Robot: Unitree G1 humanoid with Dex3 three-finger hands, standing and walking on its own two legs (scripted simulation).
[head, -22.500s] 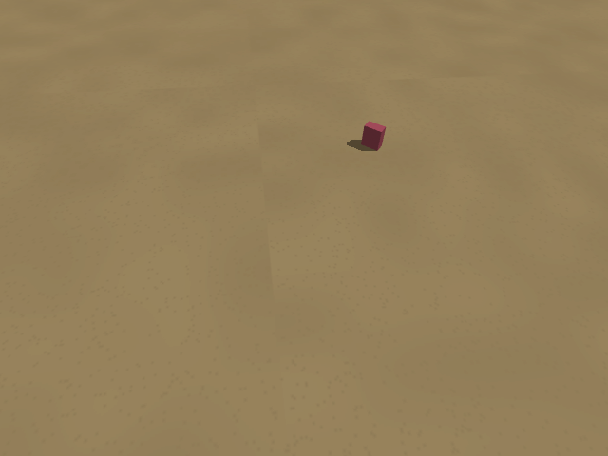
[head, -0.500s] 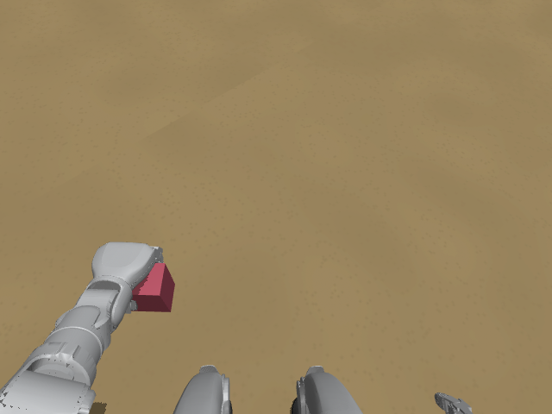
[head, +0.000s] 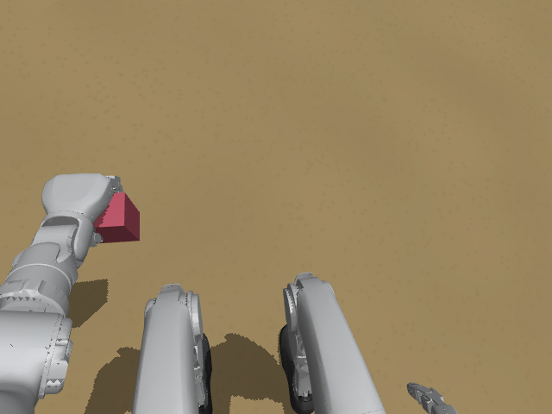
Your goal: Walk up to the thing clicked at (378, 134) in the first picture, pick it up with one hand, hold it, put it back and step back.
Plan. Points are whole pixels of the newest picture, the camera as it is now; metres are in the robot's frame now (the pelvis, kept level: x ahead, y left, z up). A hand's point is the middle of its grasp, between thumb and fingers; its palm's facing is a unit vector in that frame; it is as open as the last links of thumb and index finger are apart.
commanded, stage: crouch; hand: left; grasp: from above
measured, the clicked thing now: (102, 220) +0.43 +0.24 -0.21
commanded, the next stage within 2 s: lower in 0.88 s
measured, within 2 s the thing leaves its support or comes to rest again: rests again in 1.68 s
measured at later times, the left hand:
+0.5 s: hand (109, 218) +0.44 +0.25 -0.26, palm faces -0.48 +0.00 -0.88, open 8.9 cm
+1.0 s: hand (118, 220) +0.45 +0.25 -0.31, palm faces -0.49 +0.00 -0.87, open 8.9 cm
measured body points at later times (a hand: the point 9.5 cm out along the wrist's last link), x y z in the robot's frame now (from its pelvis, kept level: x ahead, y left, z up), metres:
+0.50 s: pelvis +0.00 -0.01 -0.08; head +0.24 +0.04 +0.30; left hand +0.46 +0.24 -0.21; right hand +0.05 -0.29 -0.19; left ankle +0.08 +0.11 -0.47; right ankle +0.07 -0.13 -0.47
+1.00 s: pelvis -0.01 -0.01 -0.13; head +0.24 +0.03 +0.24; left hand +0.47 +0.24 -0.26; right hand +0.02 -0.29 -0.24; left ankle +0.08 +0.11 -0.47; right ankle +0.07 -0.13 -0.47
